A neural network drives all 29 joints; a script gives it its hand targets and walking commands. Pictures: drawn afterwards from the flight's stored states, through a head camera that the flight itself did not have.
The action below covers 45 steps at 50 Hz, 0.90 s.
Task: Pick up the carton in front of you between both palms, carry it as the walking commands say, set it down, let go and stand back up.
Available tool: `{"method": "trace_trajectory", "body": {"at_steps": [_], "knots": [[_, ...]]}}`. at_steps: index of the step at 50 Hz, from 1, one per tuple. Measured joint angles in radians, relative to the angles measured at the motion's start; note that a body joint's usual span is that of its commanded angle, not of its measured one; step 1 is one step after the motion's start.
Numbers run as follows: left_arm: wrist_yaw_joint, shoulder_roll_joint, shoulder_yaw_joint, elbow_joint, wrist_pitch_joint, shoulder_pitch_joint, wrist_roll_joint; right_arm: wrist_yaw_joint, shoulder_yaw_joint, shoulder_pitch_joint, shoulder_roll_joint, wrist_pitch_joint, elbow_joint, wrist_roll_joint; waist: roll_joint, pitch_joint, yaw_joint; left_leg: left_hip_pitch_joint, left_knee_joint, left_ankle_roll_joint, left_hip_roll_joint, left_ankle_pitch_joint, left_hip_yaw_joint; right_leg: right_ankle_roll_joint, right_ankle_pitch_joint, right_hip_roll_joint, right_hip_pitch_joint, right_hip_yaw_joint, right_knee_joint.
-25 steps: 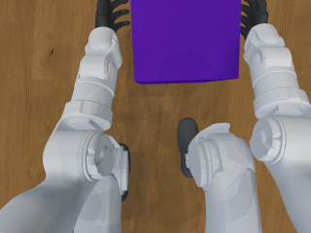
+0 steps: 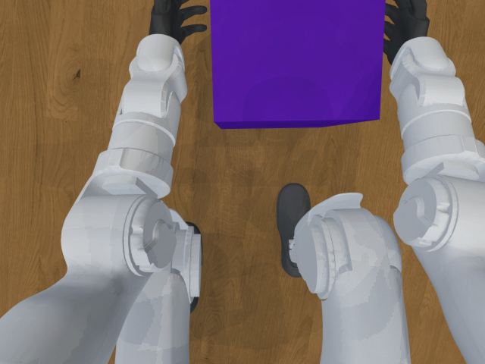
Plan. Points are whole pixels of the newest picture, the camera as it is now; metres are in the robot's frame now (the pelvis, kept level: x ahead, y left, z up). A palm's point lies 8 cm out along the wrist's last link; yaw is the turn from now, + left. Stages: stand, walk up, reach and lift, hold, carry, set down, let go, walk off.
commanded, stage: set down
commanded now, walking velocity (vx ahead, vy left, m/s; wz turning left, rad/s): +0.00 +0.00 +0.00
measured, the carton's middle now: (281, 62) +0.51 -0.12 -0.25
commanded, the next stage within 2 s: let go in 1.46 s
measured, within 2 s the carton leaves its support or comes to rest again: neither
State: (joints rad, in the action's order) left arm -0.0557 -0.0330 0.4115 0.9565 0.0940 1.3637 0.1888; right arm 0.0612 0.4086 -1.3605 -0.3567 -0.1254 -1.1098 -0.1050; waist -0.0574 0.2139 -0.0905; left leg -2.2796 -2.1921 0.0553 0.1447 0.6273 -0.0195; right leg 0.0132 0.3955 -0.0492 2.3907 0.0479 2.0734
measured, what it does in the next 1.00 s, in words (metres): rises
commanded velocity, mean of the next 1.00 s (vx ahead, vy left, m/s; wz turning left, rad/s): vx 0.00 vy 0.00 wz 0.00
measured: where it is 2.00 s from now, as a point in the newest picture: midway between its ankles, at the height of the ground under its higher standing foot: (239, 264)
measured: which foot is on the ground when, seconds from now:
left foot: down 0.00-1.00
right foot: down 0.00-1.00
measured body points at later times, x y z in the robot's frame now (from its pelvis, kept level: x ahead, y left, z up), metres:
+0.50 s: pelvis +0.00 -0.01 +0.00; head +0.37 -0.05 +0.26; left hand +0.54 +0.08 -0.18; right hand +0.49 -0.31 -0.18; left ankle +0.10 +0.12 -0.34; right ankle +0.15 -0.14 -0.34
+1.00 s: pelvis +0.02 -0.01 +0.11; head +0.33 -0.07 +0.43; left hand +0.55 +0.07 -0.01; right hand +0.49 -0.32 -0.01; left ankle +0.10 +0.12 -0.34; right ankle +0.15 -0.14 -0.34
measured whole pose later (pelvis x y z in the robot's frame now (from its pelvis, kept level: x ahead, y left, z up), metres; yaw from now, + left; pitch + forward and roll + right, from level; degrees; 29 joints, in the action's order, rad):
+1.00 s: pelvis +0.02 -0.01 +0.11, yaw -1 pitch +44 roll +5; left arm -0.15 -0.16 0.21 0.78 0.15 1.07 -0.04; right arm 0.02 0.28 -1.07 -0.36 -0.11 -0.87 0.07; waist -0.04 0.00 -0.08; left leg -1.98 -1.82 0.05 0.08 0.62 -0.01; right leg 0.00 0.40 -0.01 2.12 0.06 1.74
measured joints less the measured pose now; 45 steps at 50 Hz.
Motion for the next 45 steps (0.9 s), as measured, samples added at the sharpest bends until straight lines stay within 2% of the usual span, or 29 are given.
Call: {"method": "trace_trajectory", "body": {"at_steps": [4,8,14,17,21,24,31,40,45], "knots": [[0.002,-0.015,-0.015,0.014,-0.009,0.006,-0.007,0.005,0.001,-0.003,-0.002,0.019,-0.012,0.010,0.003,0.014,-0.002,0.007,-0.006,0.002,0.000,0.002,-0.001,0.000,0.000,0.001,-0.006,0.000,0.006],[-0.008,-0.049,-0.082,0.048,-0.017,0.009,-0.033,0.003,-0.011,-0.011,-0.007,0.074,-0.052,0.035,0.010,0.045,-0.005,0.028,-0.013,0.006,-0.003,0.009,0.000,0.000,0.003,0.004,-0.022,0.000,0.013],[-0.069,-0.165,-0.278,0.107,-0.036,-0.029,-0.229,-0.065,-0.106,0.028,-0.058,0.157,-0.146,0.172,0.014,0.111,-0.005,0.057,-0.013,0.015,-0.001,0.022,-0.002,-0.007,0.016,0.001,-0.045,-0.001,0.021],[-0.078,-0.220,-0.352,0.066,-0.049,-0.051,-0.326,-0.076,-0.154,0.060,-0.097,0.181,-0.109,0.259,0.016,0.141,-0.004,0.063,-0.018,0.021,0.004,0.024,-0.009,-0.014,0.021,-0.005,-0.051,-0.007,0.027],[-0.091,-0.249,-0.402,-0.009,-0.044,-0.078,-0.386,-0.070,-0.190,0.080,-0.118,0.178,-0.037,0.322,0.020,0.157,-0.001,0.073,-0.027,0.025,0.001,0.031,-0.014,-0.018,0.023,-0.003,-0.058,-0.012,0.034],[-0.103,-0.243,-0.396,-0.070,-0.030,-0.102,-0.386,-0.065,-0.196,0.084,-0.111,0.159,0.015,0.326,0.020,0.143,0.000,0.084,-0.021,0.022,-0.008,0.035,-0.009,-0.015,0.021,0.006,-0.064,-0.009,0.028],[-0.129,-0.173,-0.307,-0.179,0.028,-0.179,-0.317,-0.063,-0.183,0.153,-0.066,0.089,0.155,0.272,0.006,0.049,-0.008,0.148,0.052,0.001,-0.035,0.040,0.014,-0.001,0.021,0.031,-0.118,0.011,-0.040],[-0.110,-0.143,-0.216,-0.093,0.045,-0.206,-0.247,-0.046,-0.164,0.220,-0.035,0.044,0.164,0.215,0.003,-0.124,-0.007,0.227,0.218,-0.008,-0.054,0.018,0.022,-0.001,0.012,0.043,-0.194,0.019,-0.189],[-0.099,-0.137,-0.201,-0.105,0.041,-0.236,-0.235,-0.043,-0.148,0.242,-0.019,0.038,0.183,0.192,0.011,-0.178,0.001,0.260,0.293,-0.006,-0.059,0.004,0.019,-0.006,0.006,0.044,-0.227,0.017,-0.257]]}}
